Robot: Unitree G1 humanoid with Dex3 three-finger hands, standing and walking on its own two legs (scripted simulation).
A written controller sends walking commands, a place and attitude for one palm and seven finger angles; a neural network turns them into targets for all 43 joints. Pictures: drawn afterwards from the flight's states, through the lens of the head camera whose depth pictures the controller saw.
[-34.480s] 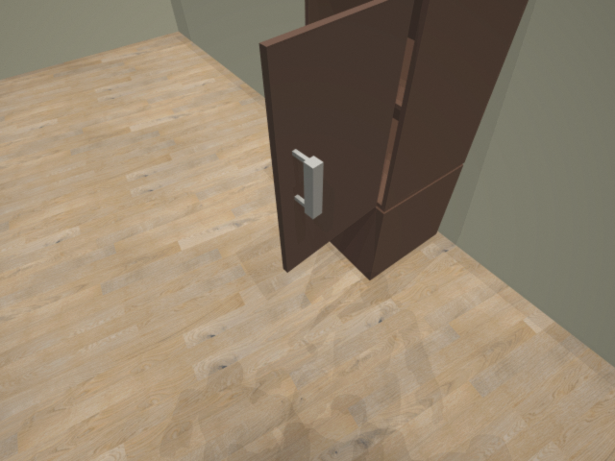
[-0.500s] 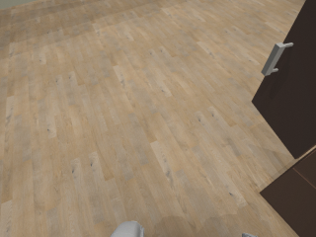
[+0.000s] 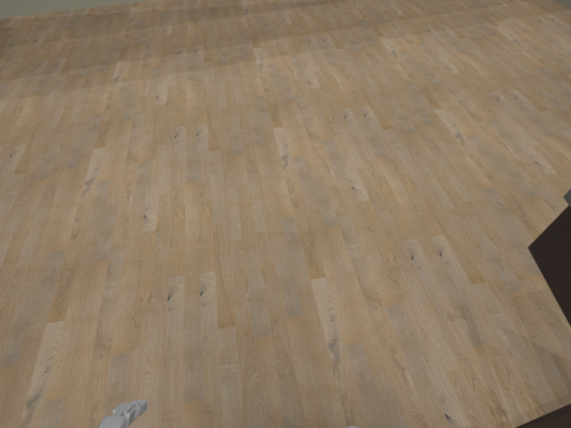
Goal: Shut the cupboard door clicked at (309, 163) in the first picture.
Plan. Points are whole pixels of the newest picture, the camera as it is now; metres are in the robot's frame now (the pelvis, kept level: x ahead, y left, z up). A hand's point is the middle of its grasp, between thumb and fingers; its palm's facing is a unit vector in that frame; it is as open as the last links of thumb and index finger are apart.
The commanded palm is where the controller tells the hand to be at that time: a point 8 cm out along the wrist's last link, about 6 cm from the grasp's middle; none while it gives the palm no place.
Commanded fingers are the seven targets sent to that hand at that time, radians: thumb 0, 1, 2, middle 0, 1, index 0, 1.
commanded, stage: walk to a spot facing it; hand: left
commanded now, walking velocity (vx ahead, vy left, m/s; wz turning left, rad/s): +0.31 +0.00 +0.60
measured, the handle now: out of the picture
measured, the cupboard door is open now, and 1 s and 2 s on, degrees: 73 73 73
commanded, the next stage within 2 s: turn to face it in 0.80 s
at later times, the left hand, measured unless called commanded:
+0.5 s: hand out of the picture +0.01 +0.20 -0.19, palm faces +0.42 -0.89 -0.18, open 7.4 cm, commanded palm none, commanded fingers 0.00 0.90 0.90 -0.20 -0.30 -0.20 -0.30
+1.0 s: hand (144, 288) +0.39 +0.30 -0.15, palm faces +0.42 -0.88 -0.22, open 7.3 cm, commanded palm none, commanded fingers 0.00 0.90 0.90 -0.20 -0.30 -0.20 -0.30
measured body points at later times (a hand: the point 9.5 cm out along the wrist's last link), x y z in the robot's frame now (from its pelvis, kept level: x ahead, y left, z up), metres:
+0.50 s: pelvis +0.14 +0.05 -0.02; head +0.19 +0.09 +0.43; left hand -0.01 +0.25 -0.17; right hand +0.39 -0.12 -0.13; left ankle +0.18 +0.17 -0.74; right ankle +0.07 -0.13 -0.70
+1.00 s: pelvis +0.36 +0.09 +0.00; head +0.39 +0.08 +0.44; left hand +0.36 +0.34 -0.13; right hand +0.42 -0.15 -0.17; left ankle +0.22 +0.16 -0.66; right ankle +0.45 +0.02 -0.73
